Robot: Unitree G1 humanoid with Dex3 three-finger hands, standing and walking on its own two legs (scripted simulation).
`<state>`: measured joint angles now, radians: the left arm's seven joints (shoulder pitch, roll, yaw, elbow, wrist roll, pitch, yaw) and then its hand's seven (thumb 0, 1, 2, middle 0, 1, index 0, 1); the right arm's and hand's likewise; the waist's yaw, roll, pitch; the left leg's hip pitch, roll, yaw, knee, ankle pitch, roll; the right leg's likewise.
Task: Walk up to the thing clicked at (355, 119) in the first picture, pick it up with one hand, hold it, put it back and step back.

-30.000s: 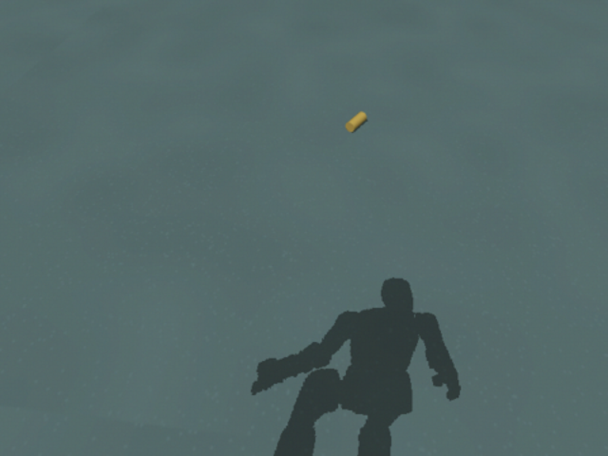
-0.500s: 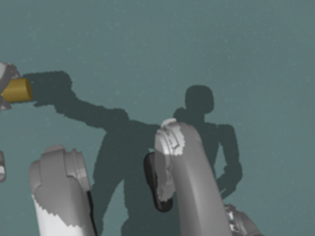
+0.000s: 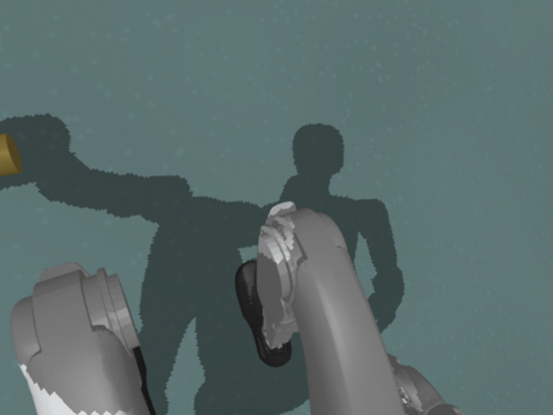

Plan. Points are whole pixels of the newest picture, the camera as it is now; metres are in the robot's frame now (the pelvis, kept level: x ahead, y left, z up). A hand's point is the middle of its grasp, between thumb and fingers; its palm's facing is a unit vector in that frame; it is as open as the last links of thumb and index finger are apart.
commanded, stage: rest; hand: left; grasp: from above
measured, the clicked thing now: out of the picture +0.46 +0.29 -0.27
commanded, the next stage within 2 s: open in 0.56 s
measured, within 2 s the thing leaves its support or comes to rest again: rests again in 0.98 s
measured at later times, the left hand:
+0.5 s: hand out of the picture +0.45 +0.29 -0.25, palm faces -0.50 -0.10 -0.86, open 8.4 cm
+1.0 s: hand out of the picture +0.46 +0.29 -0.24, palm faces -0.47 -0.10 -0.88, open 9.4 cm
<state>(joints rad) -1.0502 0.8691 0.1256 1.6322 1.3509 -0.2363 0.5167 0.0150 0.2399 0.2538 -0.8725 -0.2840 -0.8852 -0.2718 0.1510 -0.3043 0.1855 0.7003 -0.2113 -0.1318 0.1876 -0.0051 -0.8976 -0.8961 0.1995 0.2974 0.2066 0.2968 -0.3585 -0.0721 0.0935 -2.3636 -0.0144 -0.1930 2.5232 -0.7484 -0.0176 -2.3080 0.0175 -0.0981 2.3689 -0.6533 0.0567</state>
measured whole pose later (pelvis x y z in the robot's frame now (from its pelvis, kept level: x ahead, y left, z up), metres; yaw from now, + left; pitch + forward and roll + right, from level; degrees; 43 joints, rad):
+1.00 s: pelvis -0.01 +0.01 +0.00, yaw -3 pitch +29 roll -14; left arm -1.12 0.98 0.07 1.77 1.34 -0.24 0.60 0.01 0.18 0.38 -0.70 -0.40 -0.71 -0.39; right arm 0.13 -0.34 0.28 0.67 -0.24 -0.21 0.24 0.00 -0.90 -0.90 0.20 0.30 0.21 0.30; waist -0.40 -0.12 0.14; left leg -2.35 0.00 -0.24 2.55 -0.74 0.00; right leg -2.27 0.04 -0.13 2.35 -0.62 0.07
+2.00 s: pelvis +0.00 +0.00 +0.00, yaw -2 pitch +33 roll -13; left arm -1.02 0.88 0.14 1.49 1.28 -0.15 0.57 0.00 -0.43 0.93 -0.16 -0.95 -0.16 -0.94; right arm 0.18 -0.33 0.21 0.66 -0.21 -0.18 0.27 0.00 -0.91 -0.90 0.20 0.30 0.21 0.30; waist -0.34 -0.06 0.04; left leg -2.36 -0.01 -0.22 2.52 -0.75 -0.01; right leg -2.29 0.03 -0.13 2.34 -0.64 0.05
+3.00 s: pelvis -0.01 +0.01 +0.06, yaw +4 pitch +38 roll -8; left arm -0.93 0.67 0.08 1.23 1.09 -0.04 0.27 0.00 -0.14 0.92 -0.22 -0.71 -0.21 -0.72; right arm 0.24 -0.25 0.07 0.66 -0.08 0.01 0.15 0.00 -0.89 -0.90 0.20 0.30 0.21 0.30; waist -0.23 0.06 -0.11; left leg -2.27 -0.02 -0.10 2.31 -0.71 0.01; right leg -2.22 -0.01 -0.03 2.20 -0.65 0.05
